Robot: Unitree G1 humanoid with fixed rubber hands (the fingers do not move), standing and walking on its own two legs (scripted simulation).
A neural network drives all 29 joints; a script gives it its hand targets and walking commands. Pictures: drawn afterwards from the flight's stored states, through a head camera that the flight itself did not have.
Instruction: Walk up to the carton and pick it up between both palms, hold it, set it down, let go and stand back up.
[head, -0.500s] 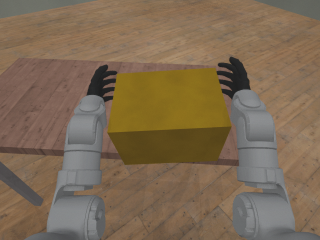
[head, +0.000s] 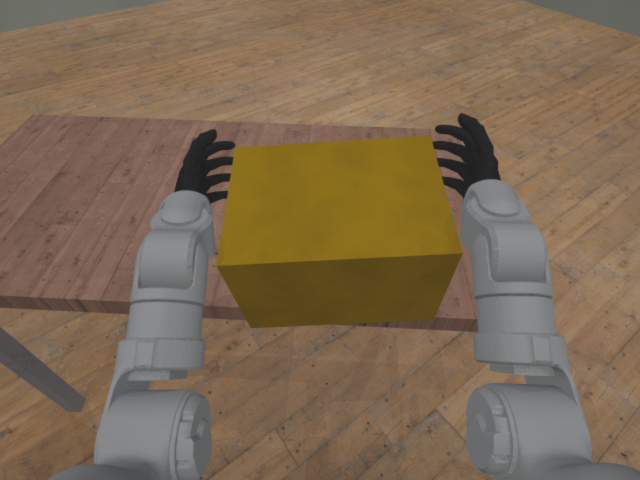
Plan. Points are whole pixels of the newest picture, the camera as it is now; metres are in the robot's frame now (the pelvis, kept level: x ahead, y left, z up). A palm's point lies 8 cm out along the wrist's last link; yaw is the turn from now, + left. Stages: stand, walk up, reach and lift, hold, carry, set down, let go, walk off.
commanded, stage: hold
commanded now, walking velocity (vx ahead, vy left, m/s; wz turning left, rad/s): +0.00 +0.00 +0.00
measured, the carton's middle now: (336, 235) +0.37 +0.00 +0.12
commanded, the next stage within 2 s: none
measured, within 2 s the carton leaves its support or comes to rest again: neither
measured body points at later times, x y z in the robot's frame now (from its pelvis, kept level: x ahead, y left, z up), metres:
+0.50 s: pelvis +0.01 +0.00 +0.00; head +0.00 +0.00 +0.45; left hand +0.40 +0.16 +0.17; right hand +0.40 -0.16 +0.19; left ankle +0.03 +0.11 -0.76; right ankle +0.03 -0.12 -0.76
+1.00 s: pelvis +0.00 +0.00 +0.00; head +0.00 +0.00 +0.45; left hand +0.40 +0.16 +0.17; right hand +0.40 -0.16 +0.19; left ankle +0.03 +0.11 -0.76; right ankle +0.03 -0.12 -0.76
